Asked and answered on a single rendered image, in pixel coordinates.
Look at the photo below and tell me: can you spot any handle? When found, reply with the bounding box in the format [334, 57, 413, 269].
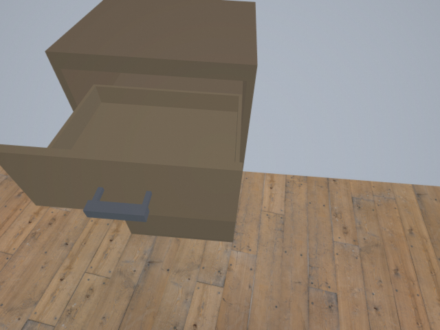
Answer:
[83, 187, 152, 222]

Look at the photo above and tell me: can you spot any drawer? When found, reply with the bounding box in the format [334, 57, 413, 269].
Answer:
[0, 85, 243, 222]

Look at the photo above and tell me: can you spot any cabinet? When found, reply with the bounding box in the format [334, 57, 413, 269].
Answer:
[45, 0, 257, 242]

